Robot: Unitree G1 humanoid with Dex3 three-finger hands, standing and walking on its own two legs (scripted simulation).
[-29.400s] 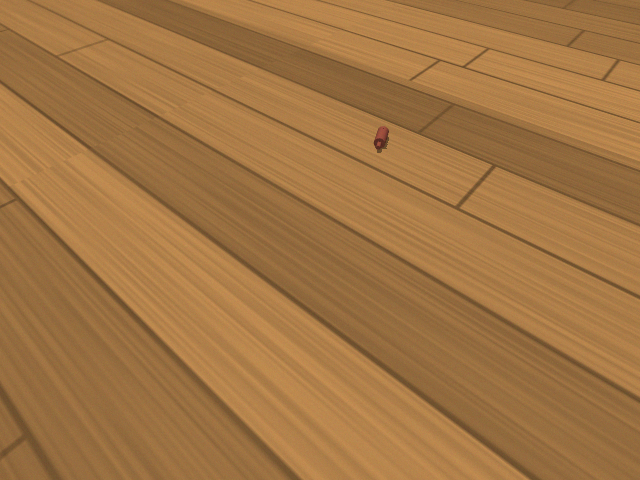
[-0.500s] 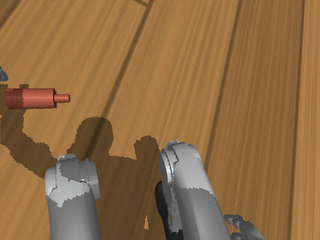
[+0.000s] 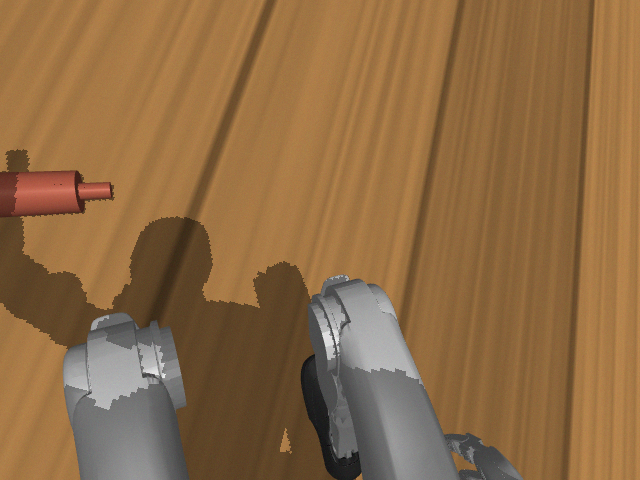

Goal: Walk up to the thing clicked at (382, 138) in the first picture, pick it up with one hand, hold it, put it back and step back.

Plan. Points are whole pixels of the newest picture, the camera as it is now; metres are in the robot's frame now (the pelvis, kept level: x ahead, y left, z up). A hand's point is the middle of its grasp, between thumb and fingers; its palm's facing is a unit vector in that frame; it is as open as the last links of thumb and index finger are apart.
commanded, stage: rise first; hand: left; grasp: from above
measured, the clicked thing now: (47, 192) +0.51 +0.29 -0.30
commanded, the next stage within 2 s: approach in 1.14 s
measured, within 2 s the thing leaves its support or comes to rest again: neither
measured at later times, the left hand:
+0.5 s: hand out of the picture +0.45 +0.35 -0.18, palm faces -0.46 -0.06 -0.89, open 13.9 cm
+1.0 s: hand out of the picture +0.45 +0.36 -0.18, palm faces -0.46 -0.05 -0.89, open 13.6 cm
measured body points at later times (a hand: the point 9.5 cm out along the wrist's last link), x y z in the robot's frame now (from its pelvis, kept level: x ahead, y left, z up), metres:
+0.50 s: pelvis +0.00 +0.00 -0.01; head +0.25 +0.11 +0.35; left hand +0.47 +0.35 -0.13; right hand +0.06 -0.27 -0.10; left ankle +0.07 +0.14 -0.29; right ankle +0.09 -0.13 -0.29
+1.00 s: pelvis +0.00 +0.01 +0.00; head +0.24 +0.11 +0.36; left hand +0.47 +0.36 -0.12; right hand +0.06 -0.26 -0.09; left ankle +0.07 +0.14 -0.29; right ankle +0.09 -0.13 -0.29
